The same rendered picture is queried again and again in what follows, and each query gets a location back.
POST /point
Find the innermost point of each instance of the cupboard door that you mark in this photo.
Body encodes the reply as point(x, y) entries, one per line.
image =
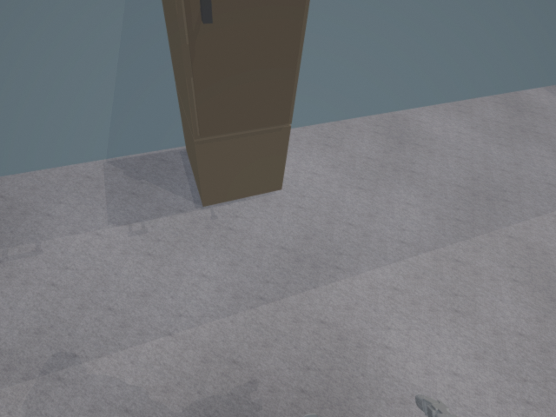
point(244, 63)

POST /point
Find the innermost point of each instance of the right robot hand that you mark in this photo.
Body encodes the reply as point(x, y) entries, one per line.
point(431, 407)

